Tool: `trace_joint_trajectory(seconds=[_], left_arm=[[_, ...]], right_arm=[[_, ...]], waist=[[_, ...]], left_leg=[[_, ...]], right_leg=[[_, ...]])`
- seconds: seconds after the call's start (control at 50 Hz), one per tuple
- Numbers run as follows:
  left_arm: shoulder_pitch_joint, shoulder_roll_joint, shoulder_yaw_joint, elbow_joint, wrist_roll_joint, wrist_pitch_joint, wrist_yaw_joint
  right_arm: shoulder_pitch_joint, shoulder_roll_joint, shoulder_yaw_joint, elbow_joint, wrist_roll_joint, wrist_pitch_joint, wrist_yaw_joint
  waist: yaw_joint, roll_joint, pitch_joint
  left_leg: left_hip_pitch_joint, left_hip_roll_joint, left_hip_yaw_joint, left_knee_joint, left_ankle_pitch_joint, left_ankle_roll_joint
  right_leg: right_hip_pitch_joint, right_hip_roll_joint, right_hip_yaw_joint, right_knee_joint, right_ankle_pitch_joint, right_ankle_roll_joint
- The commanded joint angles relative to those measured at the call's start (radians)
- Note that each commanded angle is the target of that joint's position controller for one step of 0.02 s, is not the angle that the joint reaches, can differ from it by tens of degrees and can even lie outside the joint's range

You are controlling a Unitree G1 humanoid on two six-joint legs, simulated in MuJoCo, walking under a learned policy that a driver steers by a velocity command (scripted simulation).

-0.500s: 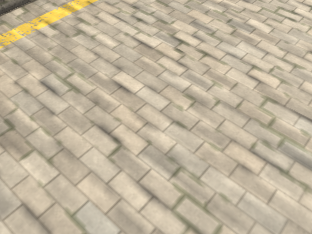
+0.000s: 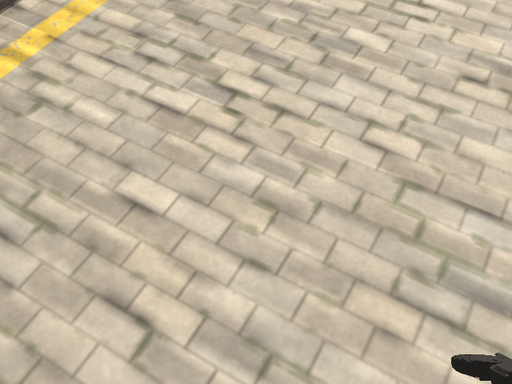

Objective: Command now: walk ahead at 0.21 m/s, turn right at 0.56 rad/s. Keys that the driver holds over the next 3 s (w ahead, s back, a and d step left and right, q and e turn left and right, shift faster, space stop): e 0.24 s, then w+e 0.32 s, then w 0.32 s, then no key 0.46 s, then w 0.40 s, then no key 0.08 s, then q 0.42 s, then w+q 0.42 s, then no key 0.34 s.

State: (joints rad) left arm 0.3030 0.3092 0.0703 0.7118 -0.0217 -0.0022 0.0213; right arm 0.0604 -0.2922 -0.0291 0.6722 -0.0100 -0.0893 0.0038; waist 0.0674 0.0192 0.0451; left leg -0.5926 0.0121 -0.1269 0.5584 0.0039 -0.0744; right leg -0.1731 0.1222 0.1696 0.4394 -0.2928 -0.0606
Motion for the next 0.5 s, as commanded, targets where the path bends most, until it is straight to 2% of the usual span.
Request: trace_joint_trajectory(seconds=[0.02,0.04,0.06,0.08,0.1,0.12,0.14,0.16,0.2,0.24,0.28,0.32,0.36,0.42,0.44,0.46,0.48,0.5], left_arm=[[-0.031,0.138,0.042,-0.068,0.001,0.006,0.017],[-0.061,0.121,0.038,-0.081,0.002,0.007,0.018],[-0.048,0.072,0.023,-0.100,0.012,0.003,0.015],[0.112,0.000,0.002,-0.094,0.029,-0.003,0.010],[0.217,0.073,0.005,-0.089,0.007,-0.003,0.001],[0.155,0.148,0.028,-0.068,-0.006,0.012,0.004],[0.059,0.173,0.039,-0.081,-0.007,0.031,0.011],[0.020,0.171,0.044,-0.086,-0.005,0.052,0.018],[0.011,0.126,0.037,-0.103,-0.003,0.070,0.020],[0.017,0.088,0.029,-0.108,0.001,0.070,0.021],[-0.004,0.075,0.023,-0.120,0.006,0.064,0.013],[-0.033,0.075,0.019,-0.133,0.011,0.056,-0.002],[-0.033,0.085,0.021,-0.128,0.011,0.048,-0.016],[-0.017,0.096,0.028,-0.107,0.008,0.043,-0.028],[0.009,0.091,0.029,-0.091,0.006,0.041,-0.031],[0.053,0.083,0.031,-0.064,0.005,0.039,-0.033],[0.124,0.087,0.037,-0.024,0.004,0.036,-0.030],[0.218,0.123,0.051,0.008,-0.001,0.031,-0.021]], right_arm=[[0.046,-0.124,-0.048,-0.047,0.002,-0.015,0.001],[0.094,-0.132,-0.054,-0.035,-0.005,-0.021,-0.002],[0.150,-0.171,-0.063,-0.035,-0.022,-0.025,-0.009],[0.161,-0.210,-0.065,-0.051,-0.044,-0.012,-0.018],[0.199,-0.205,-0.073,-0.029,-0.018,0.011,-0.013],[0.152,-0.144,-0.059,-0.056,-0.008,0.023,-0.017],[0.114,-0.107,-0.047,-0.065,-0.009,0.037,-0.021],[0.071,-0.089,-0.038,-0.069,-0.012,0.050,-0.023],[0.024,-0.108,-0.043,-0.058,-0.021,0.062,-0.028],[0.026,-0.107,-0.047,-0.044,-0.023,0.064,-0.033],[0.046,-0.123,-0.058,-0.030,-0.007,0.063,-0.035],[0.037,-0.153,-0.071,-0.024,0.010,0.060,-0.032],[0.020,-0.177,-0.082,-0.020,0.019,0.055,-0.025],[0.026,-0.192,-0.091,-0.002,0.036,0.052,-0.009],[0.018,-0.191,-0.091,0.003,0.043,0.055,-0.006],[0.009,-0.181,-0.088,0.008,0.047,0.059,-0.005],[0.008,-0.147,-0.081,0.013,0.043,0.062,-0.005],[-0.013,-0.079,-0.063,0.006,0.029,0.063,0.001]], waist=[[-0.066,-0.146,-0.127],[-0.100,-0.140,-0.140],[-0.112,-0.066,-0.223],[-0.040,0.183,-0.323],[-0.028,0.302,-0.425],[-0.057,0.168,-0.345],[-0.077,0.098,-0.263],[-0.073,0.071,-0.201],[-0.048,0.121,-0.117],[-0.049,0.140,-0.124],[-0.064,0.133,-0.156],[-0.070,0.137,-0.159],[-0.063,0.135,-0.145],[-0.053,0.120,-0.118],[-0.033,0.107,-0.110],[-0.010,0.089,-0.103],[0.012,0.048,-0.094],[0.038,-0.102,-0.073]], left_leg=[[0.241,-0.047,0.024,-0.082,0.035,0.028],[0.311,-0.025,0.032,-0.140,0.103,0.051],[0.476,0.095,-0.046,-0.139,0.275,0.104],[0.742,0.350,-0.303,-0.079,0.660,0.247],[0.809,0.482,-0.549,-0.111,0.459,0.367],[0.730,0.409,-0.478,-0.150,0.239,0.339],[0.642,0.345,-0.339,-0.166,0.109,0.293],[0.541,0.295,-0.249,-0.191,0.044,0.273],[0.370,0.223,-0.108,-0.255,-0.009,0.266],[0.364,0.216,-0.039,-0.275,0.032,0.289],[0.389,0.249,-0.032,-0.312,-0.130,0.306],[0.370,0.269,-0.028,-0.355,-0.292,0.304],[0.333,0.273,0.003,-0.384,-0.378,0.289],[0.322,0.291,0.034,-0.386,-0.461,0.266],[0.307,0.285,0.055,-0.367,-0.498,0.251],[0.274,0.266,0.090,-0.327,-0.539,0.228],[0.217,0.220,0.143,-0.230,-0.581,0.192],[0.074,0.138,0.245,0.045,-0.578,0.128]], right_leg=[[-0.029,-0.192,0.196,0.050,0.422,-0.070],[-0.036,-0.164,0.196,0.125,0.382,-0.041],[-0.084,-0.104,0.151,0.293,0.239,0.001],[-0.296,0.017,0.048,0.558,-0.374,0.062],[-0.413,-0.020,0.000,0.761,-0.454,0.090],[-0.456,-0.071,0.000,0.847,-0.361,0.121],[-0.477,-0.094,-0.036,0.865,-0.283,0.137],[-0.464,-0.117,-0.050,0.853,-0.239,0.148],[-0.384,-0.138,-0.099,0.780,-0.176,0.152],[-0.346,-0.139,-0.131,0.700,-0.158,0.153],[-0.337,-0.171,-0.143,0.606,-0.127,0.137],[-0.291,-0.190,-0.160,0.505,-0.100,0.109],[-0.215,-0.186,-0.189,0.406,-0.077,0.075],[-0.135,-0.172,-0.230,0.270,-0.067,0.028],[-0.086,-0.164,-0.250,0.194,-0.036,0.010],[-0.015,-0.143,-0.277,0.115,-0.006,-0.010],[0.071,-0.118,-0.275,0.060,-0.031,-0.034],[0.174,-0.220,-0.082,-0.061,-0.176,-0.094]])
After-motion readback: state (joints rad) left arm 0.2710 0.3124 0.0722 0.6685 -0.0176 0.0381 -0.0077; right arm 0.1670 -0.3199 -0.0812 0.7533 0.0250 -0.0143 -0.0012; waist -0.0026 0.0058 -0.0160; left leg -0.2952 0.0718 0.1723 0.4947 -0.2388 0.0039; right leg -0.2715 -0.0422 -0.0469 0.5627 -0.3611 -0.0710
